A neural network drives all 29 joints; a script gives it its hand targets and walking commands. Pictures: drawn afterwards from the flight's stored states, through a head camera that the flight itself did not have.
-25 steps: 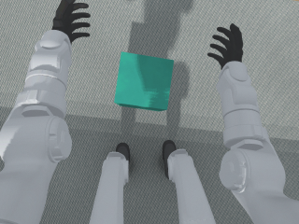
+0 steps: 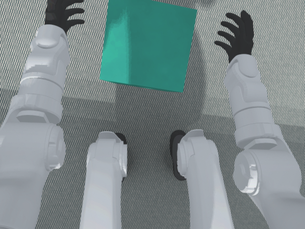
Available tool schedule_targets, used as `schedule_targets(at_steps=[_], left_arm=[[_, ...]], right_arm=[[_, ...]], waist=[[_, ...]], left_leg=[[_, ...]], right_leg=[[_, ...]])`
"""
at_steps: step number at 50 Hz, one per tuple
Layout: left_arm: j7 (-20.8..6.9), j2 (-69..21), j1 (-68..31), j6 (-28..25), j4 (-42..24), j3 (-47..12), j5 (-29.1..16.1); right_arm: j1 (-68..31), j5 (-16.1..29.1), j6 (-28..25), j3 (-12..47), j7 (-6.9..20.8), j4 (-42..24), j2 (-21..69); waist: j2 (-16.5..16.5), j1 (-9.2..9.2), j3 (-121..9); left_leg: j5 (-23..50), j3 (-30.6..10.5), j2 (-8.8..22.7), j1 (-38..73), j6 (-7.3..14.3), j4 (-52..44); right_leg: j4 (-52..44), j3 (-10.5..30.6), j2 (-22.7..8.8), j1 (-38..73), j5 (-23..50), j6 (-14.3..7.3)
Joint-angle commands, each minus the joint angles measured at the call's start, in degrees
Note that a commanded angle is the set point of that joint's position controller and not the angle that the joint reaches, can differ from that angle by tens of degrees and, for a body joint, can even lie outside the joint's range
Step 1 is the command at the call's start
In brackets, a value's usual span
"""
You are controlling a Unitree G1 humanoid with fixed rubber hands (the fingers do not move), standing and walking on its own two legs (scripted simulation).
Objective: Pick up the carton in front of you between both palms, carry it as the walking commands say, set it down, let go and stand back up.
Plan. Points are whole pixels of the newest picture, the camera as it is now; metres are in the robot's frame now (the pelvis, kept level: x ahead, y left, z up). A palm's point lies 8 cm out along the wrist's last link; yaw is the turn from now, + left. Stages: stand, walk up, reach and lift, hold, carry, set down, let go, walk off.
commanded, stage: reach and lift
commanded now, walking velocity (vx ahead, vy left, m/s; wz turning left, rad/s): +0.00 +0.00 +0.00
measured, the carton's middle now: (145, 54) +0.51 +0.03 -0.34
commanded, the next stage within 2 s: none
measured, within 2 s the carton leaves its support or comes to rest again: leaves its support in 1.14 s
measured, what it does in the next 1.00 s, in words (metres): lowers itself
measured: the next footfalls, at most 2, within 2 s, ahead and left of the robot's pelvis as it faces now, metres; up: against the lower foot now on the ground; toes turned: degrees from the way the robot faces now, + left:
none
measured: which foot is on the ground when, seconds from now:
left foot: down 0.00-1.00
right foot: down 0.00-1.00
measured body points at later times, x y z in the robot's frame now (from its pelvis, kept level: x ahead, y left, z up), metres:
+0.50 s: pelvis -0.01 +0.00 -0.09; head +0.36 +0.04 +0.15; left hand +0.54 +0.20 -0.29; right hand +0.52 -0.17 -0.28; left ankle +0.09 +0.12 -0.43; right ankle +0.11 -0.13 -0.43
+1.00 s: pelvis -0.02 +0.00 -0.09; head +0.35 +0.04 +0.16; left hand +0.54 +0.17 -0.28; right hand +0.52 -0.13 -0.27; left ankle +0.09 +0.12 -0.43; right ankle +0.11 -0.13 -0.43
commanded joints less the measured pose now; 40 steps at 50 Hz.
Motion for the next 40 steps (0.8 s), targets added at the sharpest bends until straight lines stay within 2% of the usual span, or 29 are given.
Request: schedule_targets(at_steps=[1,6,12,16,18,20,22,25,29,31,36,40], left_arm=[[0.19,8.40,-20.35,-0.20,-4.74,-0.97,-2.00],[0.25,8.66,-25.46,-0.01,3.46,-2.52,-2.82],[0.68,9.69,-29.16,-2.10,9.56,-4.30,-3.72],[1.38,10.70,-31.97,-3.60,8.02,-6.41,-5.57],[1.69,10.80,-33.01,-4.09,5.70,-6.57,-6.06],[1.90,9.71,-31.27,-4.54,5.79,-6.89,-6.10],[2.20,8.81,-28.55,-4.82,5.78,-6.31,-5.89],[2.61,7.29,-25.29,-5.03,4.44,-6.19,-5.86],[2.52,5.24,-24.26,-4.68,5.14,-6.90,-6.17],[2.36,4.81,-24.77,-4.62,5.58,-6.95,-6.13],[2.28,4.80,-26.66,-4.57,7.43,-7.04,-6.06],[2.24,0.89,-29.74,-4.66,8.02,-9.43,-6.79]], right_arm=[[-15.33,1.41,0.15,0.56,-0.96,-5.15,-6.95],[-21.87,1.19,0.27,0.23,-1.01,2.12,-7.61],[-26.53,1.29,-2.07,0.46,-0.35,9.78,-8.99],[-28.90,3.35,-3.84,2.20,-0.53,10.14,-10.73],[-29.85,4.56,-4.38,3.40,-0.68,8.98,-10.58],[-28.37,6.56,-4.72,5.76,-0.19,10.79,-8.34],[-26.28,7.31,-4.94,6.77,0.25,11.73,-7.83],[-23.55,7.27,-5.39,6.93,0.02,10.85,-7.97],[-21.79,5.96,-5.35,5.53,-0.32,13.09,-8.12],[-22.57,5.29,-5.39,4.96,-0.30,13.41,-8.09],[-26.05,5.21,-5.46,5.26,-0.34,13.49,-7.69],[-29.63,6.29,-5.50,7.74,-0.35,12.83,-3.55]], waist=[[6.89,-0.55,-68.45],[5.71,-0.76,-57.21],[4.93,-0.54,-50.71],[5.39,-0.66,-55.37],[4.81,-0.02,-55.40],[5.17,1.86,-55.34],[5.56,2.92,-55.53],[5.64,2.55,-57.88],[6.01,0.71,-52.87],[5.97,0.38,-50.45],[5.13,1.06,-47.98],[4.19,1.66,-48.34]], left_leg=[[16.25,5.32,0.73,39.06,-0.52,-4.57],[6.79,4.42,2.25,31.76,0.08,-1.29],[7.79,3.10,2.88,27.53,0.30,3.77],[13.51,2.94,2.92,31.47,0.31,7.28],[14.11,3.04,2.77,31.24,0.28,7.90],[18.40,3.13,2.62,32.81,0.32,9.10],[21.44,3.10,2.47,34.38,0.25,9.98],[23.67,3.25,2.19,36.37,0.16,10.31],[19.54,2.85,2.04,33.35,-0.14,9.64],[16.93,2.76,2.04,31.24,-0.19,9.12],[12.23,3.03,2.09,27.88,0.02,7.85],[10.79,3.28,1.79,27.57,0.57,6.96]], right_leg=[[-3.00,-6.65,0.34,33.54,16.06,0.77],[1.19,-6.33,-0.87,28.49,8.28,0.69],[7.05,-5.60,-1.06,26.29,9.62,0.65],[10.41,-5.83,-1.05,28.01,14.84,0.67],[11.29,-5.84,-0.94,27.73,15.80,0.63],[12.70,-5.57,-0.48,27.10,18.77,0.64],[13.59,-5.48,-0.04,26.15,20.19,0.63],[13.77,-5.76,0.35,26.03,21.53,0.78],[12.69,-5.78,0.31,21.98,17.68,0.58],[12.17,-5.61,0.23,21.18,15.73,0.47],[11.41,-5.28,0.10,22.50,12.85,0.34],[10.91,-5.21,0.58,24.36,12.13,0.28]])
